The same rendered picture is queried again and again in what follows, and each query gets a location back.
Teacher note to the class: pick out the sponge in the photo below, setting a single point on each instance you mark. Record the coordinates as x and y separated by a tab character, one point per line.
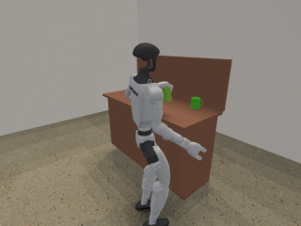
167	94

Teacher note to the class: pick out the robot right forearm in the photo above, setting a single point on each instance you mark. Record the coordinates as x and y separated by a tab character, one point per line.
168	134

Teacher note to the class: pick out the right robot thigh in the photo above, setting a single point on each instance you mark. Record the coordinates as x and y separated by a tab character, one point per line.
156	157

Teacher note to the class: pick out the table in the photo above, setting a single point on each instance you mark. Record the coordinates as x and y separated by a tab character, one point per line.
206	78

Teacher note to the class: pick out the right robot hand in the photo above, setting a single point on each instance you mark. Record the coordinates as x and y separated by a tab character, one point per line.
194	150

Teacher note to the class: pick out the right robot upper arm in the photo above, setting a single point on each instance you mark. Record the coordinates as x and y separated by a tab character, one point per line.
155	97

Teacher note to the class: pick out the humanoid robot torso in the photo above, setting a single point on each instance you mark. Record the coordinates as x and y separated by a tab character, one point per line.
141	114

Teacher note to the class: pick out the left robot upper arm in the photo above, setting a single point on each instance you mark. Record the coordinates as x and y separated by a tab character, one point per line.
128	90

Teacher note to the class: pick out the left robot hand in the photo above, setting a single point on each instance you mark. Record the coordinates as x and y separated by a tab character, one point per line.
165	84

